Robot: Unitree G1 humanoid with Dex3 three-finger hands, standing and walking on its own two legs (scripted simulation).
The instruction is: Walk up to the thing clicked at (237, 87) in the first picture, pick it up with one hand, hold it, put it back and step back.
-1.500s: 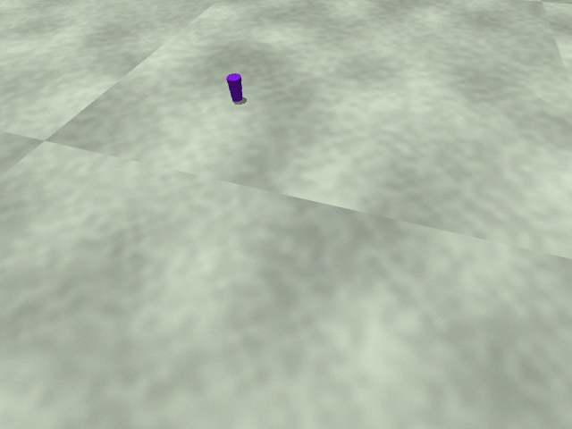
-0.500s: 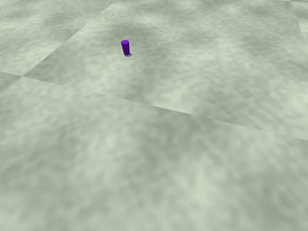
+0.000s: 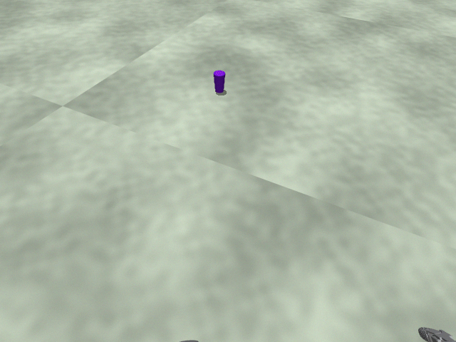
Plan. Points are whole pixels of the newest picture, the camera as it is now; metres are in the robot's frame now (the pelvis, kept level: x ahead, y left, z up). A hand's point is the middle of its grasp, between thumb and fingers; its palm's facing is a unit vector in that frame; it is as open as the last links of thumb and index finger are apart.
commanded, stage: walk up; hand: left
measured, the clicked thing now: (219, 82) +2.02 +0.16 -0.68
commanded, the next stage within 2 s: none
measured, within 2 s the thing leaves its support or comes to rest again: neither
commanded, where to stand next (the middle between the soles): +1.67 -0.06 m, yaw +0 degrees
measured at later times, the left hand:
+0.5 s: hand (152, 200) +0.46 +0.24 -0.12, palm faces -0.08 -0.93 -0.36, open 7.3 cm
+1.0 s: hand (143, 169) +0.60 +0.31 -0.16, palm faces -0.03 -0.94 -0.35, open 7.4 cm
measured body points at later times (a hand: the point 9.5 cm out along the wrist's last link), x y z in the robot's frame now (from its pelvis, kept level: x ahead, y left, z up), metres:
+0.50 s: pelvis +0.28 -0.01 -0.01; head +0.30 -0.03 +0.44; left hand +0.46 +0.29 -0.09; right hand +0.24 -0.34 -0.13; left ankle +0.08 +0.12 -0.70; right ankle +0.41 -0.13 -0.72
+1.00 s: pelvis +0.58 +0.02 +0.00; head +0.59 +0.05 +0.45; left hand +0.60 +0.36 -0.13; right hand +0.70 -0.31 -0.07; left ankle +0.66 +0.13 -0.72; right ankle +0.46 -0.12 -0.66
